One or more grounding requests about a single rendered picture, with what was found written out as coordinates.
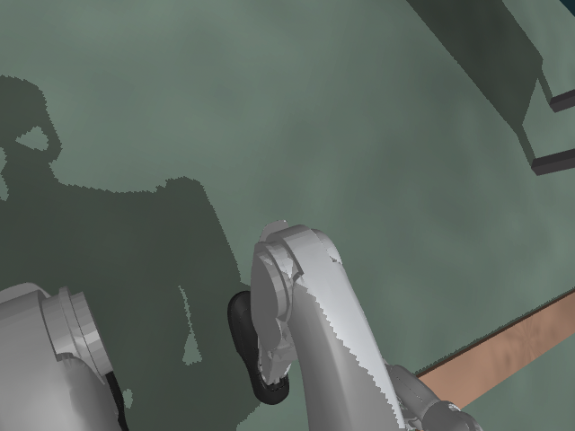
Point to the right robot hand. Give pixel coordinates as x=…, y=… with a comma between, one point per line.
x=414, y=395

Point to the left robot foot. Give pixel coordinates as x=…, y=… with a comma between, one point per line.
x=117, y=395

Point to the right robot arm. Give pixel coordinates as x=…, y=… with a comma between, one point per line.
x=446, y=416

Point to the right robot foot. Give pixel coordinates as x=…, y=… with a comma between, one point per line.
x=246, y=343

